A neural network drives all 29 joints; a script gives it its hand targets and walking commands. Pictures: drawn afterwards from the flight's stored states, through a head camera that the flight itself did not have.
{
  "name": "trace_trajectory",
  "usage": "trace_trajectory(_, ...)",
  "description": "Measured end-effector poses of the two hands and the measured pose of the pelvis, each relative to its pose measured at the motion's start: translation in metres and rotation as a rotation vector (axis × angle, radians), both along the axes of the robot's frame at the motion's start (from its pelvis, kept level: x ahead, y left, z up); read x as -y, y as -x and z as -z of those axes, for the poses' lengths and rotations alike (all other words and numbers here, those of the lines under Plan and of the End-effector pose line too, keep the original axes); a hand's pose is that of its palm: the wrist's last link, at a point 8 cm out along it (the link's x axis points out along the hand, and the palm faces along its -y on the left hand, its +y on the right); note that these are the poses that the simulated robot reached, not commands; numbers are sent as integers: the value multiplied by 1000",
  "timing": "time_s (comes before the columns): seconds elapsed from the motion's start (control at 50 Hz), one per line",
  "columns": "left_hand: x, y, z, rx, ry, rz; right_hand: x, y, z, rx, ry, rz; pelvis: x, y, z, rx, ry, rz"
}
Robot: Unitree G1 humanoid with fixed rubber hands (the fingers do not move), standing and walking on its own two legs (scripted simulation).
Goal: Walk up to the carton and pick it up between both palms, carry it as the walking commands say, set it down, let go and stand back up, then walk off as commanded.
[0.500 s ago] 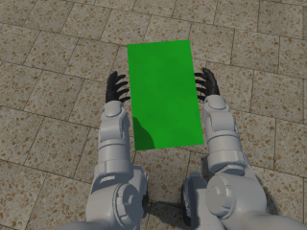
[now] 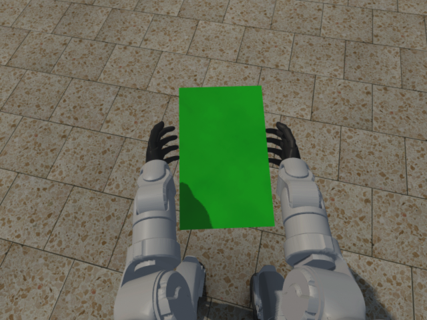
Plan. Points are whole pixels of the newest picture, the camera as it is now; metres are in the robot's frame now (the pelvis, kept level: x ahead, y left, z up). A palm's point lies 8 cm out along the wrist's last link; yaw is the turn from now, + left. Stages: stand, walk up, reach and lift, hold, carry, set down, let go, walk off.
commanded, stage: reach and lift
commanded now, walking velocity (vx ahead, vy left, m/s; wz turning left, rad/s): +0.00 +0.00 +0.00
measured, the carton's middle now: (221, 164) +0.41 +0.04 -0.11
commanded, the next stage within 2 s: none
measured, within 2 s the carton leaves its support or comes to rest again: neither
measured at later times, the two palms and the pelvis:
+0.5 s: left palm (142, 154) +0.36 +0.16 +0.06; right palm (297, 155) +0.38 -0.09 +0.04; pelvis +0.02 +0.00 +0.05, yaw +0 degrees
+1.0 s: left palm (128, 144) +0.34 +0.16 +0.12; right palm (313, 144) +0.36 -0.09 +0.11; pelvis +0.04 +0.00 +0.07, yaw +0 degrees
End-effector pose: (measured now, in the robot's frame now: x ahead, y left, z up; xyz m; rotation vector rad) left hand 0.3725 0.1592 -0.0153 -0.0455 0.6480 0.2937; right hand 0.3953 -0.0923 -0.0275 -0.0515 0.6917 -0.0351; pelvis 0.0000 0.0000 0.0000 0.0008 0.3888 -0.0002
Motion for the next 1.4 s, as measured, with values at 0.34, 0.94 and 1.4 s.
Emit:
trace_trajectory(0.34, -3, 10, -48, 7, -6, 25, -1, 15, -48, 8, -6, -4, -1, -9, -34, 147, -2, -2)
trace_trajectory(0.94, -4, 27, -130, 15, -33, 41, -1, 31, -132, 36, 25, -58, 2, -36, -68, 441, -3, -3)
trace_trajectory(1.4, 17, 32, -154, -3, -26, 103, 20, 43, -158, 14, 46, 22, 8, -32, -70, 540, -2, -13)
